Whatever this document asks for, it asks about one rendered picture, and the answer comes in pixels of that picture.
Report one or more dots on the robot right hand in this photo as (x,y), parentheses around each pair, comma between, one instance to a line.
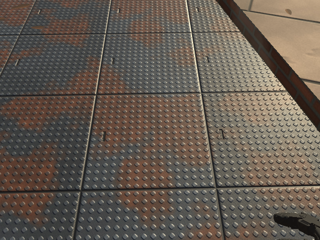
(304,222)

